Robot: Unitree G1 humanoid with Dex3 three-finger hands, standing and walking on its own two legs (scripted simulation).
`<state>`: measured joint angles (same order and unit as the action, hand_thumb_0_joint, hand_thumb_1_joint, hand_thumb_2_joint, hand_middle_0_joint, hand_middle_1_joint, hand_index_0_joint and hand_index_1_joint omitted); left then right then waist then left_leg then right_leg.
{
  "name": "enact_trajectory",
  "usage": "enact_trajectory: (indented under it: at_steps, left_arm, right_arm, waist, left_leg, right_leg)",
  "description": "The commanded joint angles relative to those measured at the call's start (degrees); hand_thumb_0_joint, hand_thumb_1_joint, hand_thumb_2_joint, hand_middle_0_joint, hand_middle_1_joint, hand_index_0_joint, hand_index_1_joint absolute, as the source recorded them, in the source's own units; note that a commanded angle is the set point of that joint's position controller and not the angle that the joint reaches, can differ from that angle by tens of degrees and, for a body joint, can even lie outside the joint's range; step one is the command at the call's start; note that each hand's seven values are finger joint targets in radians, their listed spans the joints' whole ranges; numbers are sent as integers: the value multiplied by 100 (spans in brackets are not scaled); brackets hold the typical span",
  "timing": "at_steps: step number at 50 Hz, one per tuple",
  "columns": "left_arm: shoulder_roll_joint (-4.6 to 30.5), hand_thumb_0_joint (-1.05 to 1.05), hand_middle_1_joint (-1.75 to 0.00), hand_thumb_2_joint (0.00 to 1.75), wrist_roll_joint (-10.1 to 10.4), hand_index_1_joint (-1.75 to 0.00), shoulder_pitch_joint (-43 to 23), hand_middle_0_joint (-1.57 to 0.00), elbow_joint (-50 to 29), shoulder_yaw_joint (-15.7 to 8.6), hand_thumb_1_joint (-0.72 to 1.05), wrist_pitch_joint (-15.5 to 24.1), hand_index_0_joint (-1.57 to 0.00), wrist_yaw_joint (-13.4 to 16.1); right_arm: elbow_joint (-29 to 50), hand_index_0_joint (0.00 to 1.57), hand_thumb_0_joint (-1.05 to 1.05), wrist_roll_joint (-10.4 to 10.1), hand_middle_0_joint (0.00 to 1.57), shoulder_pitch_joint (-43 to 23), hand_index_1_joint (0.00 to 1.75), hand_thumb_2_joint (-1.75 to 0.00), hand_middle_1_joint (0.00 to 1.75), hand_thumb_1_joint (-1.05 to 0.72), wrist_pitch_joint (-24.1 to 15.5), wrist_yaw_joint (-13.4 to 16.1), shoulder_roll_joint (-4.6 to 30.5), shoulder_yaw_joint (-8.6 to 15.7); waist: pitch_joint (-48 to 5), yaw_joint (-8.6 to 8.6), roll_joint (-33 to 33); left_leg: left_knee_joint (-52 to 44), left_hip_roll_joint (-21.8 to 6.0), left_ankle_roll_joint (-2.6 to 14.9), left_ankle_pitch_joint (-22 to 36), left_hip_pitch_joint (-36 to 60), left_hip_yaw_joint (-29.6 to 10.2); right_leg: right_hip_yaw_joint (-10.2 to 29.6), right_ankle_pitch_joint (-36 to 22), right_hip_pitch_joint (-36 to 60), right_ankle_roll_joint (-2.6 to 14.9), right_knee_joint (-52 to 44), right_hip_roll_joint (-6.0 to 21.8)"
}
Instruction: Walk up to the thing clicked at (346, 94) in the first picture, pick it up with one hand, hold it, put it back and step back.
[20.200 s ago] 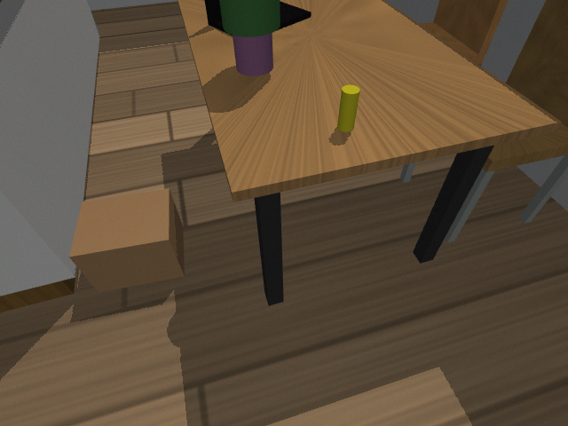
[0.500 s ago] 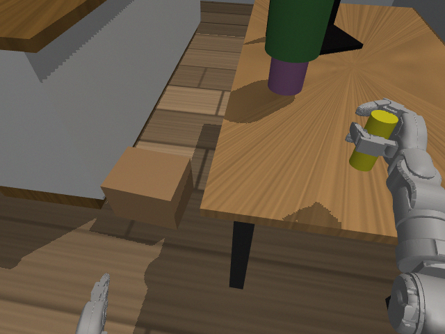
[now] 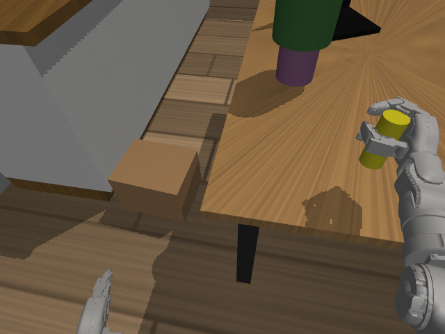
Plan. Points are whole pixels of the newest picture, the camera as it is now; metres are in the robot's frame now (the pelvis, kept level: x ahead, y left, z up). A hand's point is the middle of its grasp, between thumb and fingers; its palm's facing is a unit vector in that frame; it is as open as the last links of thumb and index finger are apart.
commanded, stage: crouch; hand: right
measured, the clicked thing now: (382, 141) +0.46 -0.22 +0.12
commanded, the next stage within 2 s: lower in 0.10 s
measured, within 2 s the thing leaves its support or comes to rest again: rests again in 1.10 s
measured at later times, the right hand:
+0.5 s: hand (370, 146) +0.47 -0.21 +0.09, palm faces +0.20 +0.98 +0.01, open 5.5 cm
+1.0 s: hand (365, 153) +0.48 -0.22 +0.06, palm faces +0.20 +0.98 +0.02, open 5.5 cm
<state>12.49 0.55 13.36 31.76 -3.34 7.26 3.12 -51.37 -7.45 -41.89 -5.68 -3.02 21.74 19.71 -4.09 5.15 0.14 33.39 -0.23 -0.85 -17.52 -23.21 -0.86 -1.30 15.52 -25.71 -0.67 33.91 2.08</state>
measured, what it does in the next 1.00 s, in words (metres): stands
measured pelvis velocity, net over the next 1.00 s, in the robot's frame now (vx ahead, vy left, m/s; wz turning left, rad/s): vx -0.01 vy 0.00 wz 0.01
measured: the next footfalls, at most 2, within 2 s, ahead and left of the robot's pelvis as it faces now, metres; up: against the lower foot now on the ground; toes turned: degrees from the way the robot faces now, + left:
none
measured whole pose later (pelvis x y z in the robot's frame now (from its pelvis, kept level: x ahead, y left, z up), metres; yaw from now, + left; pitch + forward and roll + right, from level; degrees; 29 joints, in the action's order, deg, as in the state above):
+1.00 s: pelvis -0.01 +0.00 -0.03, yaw +1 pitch +16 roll +2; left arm 12.6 -1.7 17.2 17.1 -2.0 4.4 0.7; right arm -63.0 -4.3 -46.2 -18.1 -4.4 27.2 25.0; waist -6.2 9.8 -0.6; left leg 48.0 0.9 -0.9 -22.7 -41.2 -0.3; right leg -0.2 21.4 -44.7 -0.6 50.2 3.3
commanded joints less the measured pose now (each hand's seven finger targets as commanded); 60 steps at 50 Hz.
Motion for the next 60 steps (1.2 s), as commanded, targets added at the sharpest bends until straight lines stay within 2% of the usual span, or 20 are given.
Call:
enact_trajectory:
  at_steps: [1, 8, 10, 15, 19, 20, 24, 25, 30, 33, 35, 36, 39, 42, 45, 48, 51, 54, 57, 60]
  left_arm:
    - [709, 0, -5, 5, 47, -5, -137, -6, -726, -290, -55, 194, -5, 23]
    - [696, 0, -5, 6, 44, -5, -330, -6, -962, -188, -55, 173, -5, 16]
    - [909, 0, -5, 6, 20, -5, -12, -6, -732, -406, -55, 150, -5, 33]
    - [740, 0, -4, 7, 10, -6, -176, -6, -1052, -162, -56, 135, -4, -22]
    - [1114, 0, -4, 6, -27, -5, -240, -6, -1377, -464, -57, 135, -4, 31]
    - [1017, 0, -4, 7, -32, -6, -166, -5, -1402, -376, -57, 134, -4, 6]
    - [695, 0, -5, 7, -40, -6, -111, -5, -1524, -118, -56, 115, -5, -40]
    - [660, 0, -5, 7, -61, -6, 35, -6, -1381, -149, -56, 130, -5, -59]
    - [809, 0, -5, 7, -132, -6, -47, -5, -1487, -221, -56, 132, -5, -55]
    - [577, 0, -5, 7, -143, -6, -171, -6, -1582, 17, -56, 133, -5, -119]
    - [1042, 0, -5, 7, -148, -6, -268, -6, -2140, -348, -56, 156, -5, -64]
    - [897, 0, -5, 7, -160, -6, -221, -6, -2202, -172, -56, 140, -5, -88]
    - [961, 0, -5, 6, -150, -6, 526, -6, -1667, -360, -56, 34, -5, -120]
    - [909, 0, -4, 7, -171, -6, 68, -6, -2419, -217, -57, 100, -4, -130]
    - [880, 0, -5, 7, -163, -6, 452, -6, -2099, -285, -56, 35, -5, -151]
    - [1081, 0, -5, 7, -174, -6, 51, -5, -2724, -415, -57, 74, -4, -131]
    - [765, 0, -5, 7, -208, -6, 712, -5, -1966, -246, -56, -21, -5, -202]
    - [914, 0, -4, 7, -236, -6, 239, -5, -2701, -317, -56, 28, -4, -182]
    - [1016, 0, -5, 7, -243, -6, 771, -5, -2269, -435, -56, -51, -5, -196]
    - [1034, 0, -4, 7, -224, -6, 213, -5, -2990, -391, -57, -8, -4, -178]
  right_arm:
    - [1391, 139, 0, -5, 138, -2807, 139, -128, 139, -63, -593, 17, 1440, 196]
    - [1319, 140, 0, -1, 140, -3087, 142, -131, 142, -64, -710, -76, 1423, 94]
    - [1040, 141, 0, -13, 141, -2937, 143, -132, 143, -65, -699, -74, 1483, 168]
    - [507, 140, 0, -7, 140, -2566, 142, -131, 142, -65, -799, -81, 1393, 276]
    - [554, 143, 0, 41, 143, -2843, 145, -134, 145, -66, -1032, -92, 1764, 454]
    - [288, 144, 0, 56, 143, -2672, 145, -133, 145, -66, -1054, -118, 1531, 319]
    - [882, 143, 0, 124, 143, -3287, 144, -133, 144, -69, -1344, -91, 1885, 408]
    - [625, 143, 0, 128, 142, -3183, 144, -133, 144, -68, -1345, -132, 1539, 192]
    - [772, 142, 0, 171, 142, -3450, 144, -132, 144, -68, -1561, -73, 2212, 638]
    - [51, 141, 0, 172, 141, -3006, 142, -131, 142, -70, -1532, -111, 1550, 326]
    - [527, 140, 0, 236, 140, -3334, 141, -130, 141, -68, -1629, -76, 2063, 547]
    - [478, 141, 0, 254, 141, -3363, 142, -131, 142, -70, -1645, -89, 2011, 460]
    - [-281, 142, 0, 213, 142, -2660, 143, -132, 143, -70, -1537, -131, 1732, 493]
    - [451, 141, 0, 230, 141, -3268, 142, -131, 142, -71, -1649, -144, 2043, 599]
    - [-172, 139, 0, 219, 139, -2803, 140, -129, 140, -70, -1617, -170, 1795, 583]
    - [467, 140, 0, 306, 140, -3344, 140, -129, 140, -72, -1736, -122, 2246, 727]
    - [-345, 137, 0, 281, 138, -2837, 137, -127, 137, -71, -1686, -153, 1649, 512]
    - [482, 137, 0, 358, 137, -3492, 137, -127, 137, -69, -1809, -139, 2207, 725]
    - [-210, 137, 0, 341, 138, -2876, 138, -128, 138, -69, -1697, -185, 1925, 633]
    - [436, 137, 0, 347, 137, -3367, 137, -127, 137, -70, -1778, -156, 2178, 748]
  waist:
    - [-1968, 15, 276]
    - [-2275, 46, 583]
    - [-2315, 129, 466]
    - [-2086, 121, 57]
    - [-2417, 224, 24]
    - [-2350, 271, 23]
    - [-2597, 204, 490]
    - [-2615, 261, 583]
    - [-2683, 278, 781]
    - [-2493, 303, 676]
    - [-3265, 365, 625]
    - [-3145, 329, 729]
    - [-2475, 428, 675]
    - [-3146, 387, 595]
    - [-2554, 465, 490]
    - [-3091, 429, 596]
    - [-2316, 485, 818]
    - [-3338, 457, 909]
    - [-2859, 544, 824]
    - [-3514, 505, 861]
  left_leg:
    - [-251, 123, 35, 2074, 246, 145]
    - [-183, 148, 77, 1866, 75, 170]
    - [-130, 180, 78, 1829, -46, 195]
    - [-42, 182, 50, 1798, -34, 188]
    - [131, 152, 18, 1949, -78, 137]
    - [156, 164, 22, 1920, -203, 149]
    - [278, 145, 62, 1778, -330, 96]
    - [361, 167, 77, 1748, -506, 108]
    - [461, 167, 101, 1472, -696, 85]
    - [558, 205, 115, 1318, -851, 116]
    - [699, 226, 104, 1644, -717, 146]
    - [698, 229, 111, 1638, -764, 163]
    - [723, 264, 128, 1309, -1261, 205]
    - [840, 244, 111, 1569, -959, 206]
    - [898, 256, 120, 1346, -1224, 206]
    - [1020, 244, 130, 1492, -1125, 202]
    - [1077, 266, 176, 1023, -1663, 224]
    - [1177, 232, 138, 1460, -1242, 144]
    - [1219, 252, 142, 1384, -1449, 184]
    - [1300, 253, 126, 1562, -1330, 204]
  right_leg:
    - [-14, -1779, 1313, 187, -39, -123]
    - [37, -1780, 1468, 137, 86, -66]
    - [64, -1795, 1438, 130, 128, -41]
    - [55, -1539, 908, 168, 220, -62]
    - [48, -1599, 892, 208, 408, -83]
    - [60, -1629, 913, 207, 442, -77]
    - [43, -1473, 865, 194, 591, -94]
    - [70, -1529, 928, 174, 643, -78]
    - [100, -1178, 588, 161, 800, -79]
    - [135, -1074, 349, 148, 865, -69]
    - [175, -1552, 714, 141, 992, -21]
    - [165, -1632, 687, 127, 1028, -18]
    - [206, -1429, 484, 126, 1034, -12]
    - [194, -1547, 463, 147, 1153, -9]
    - [199, -1236, 122, 154, 1207, -23]
    - [211, -1422, 290, 145, 1291, -1]
    - [243, -1060, -90, 112, 1296, 4]
    - [194, -1332, 149, 152, 1494, -14]
    - [217, -1277, -43, 155, 1556, -25]
    - [236, -1562, 178, 142, 1640, 8]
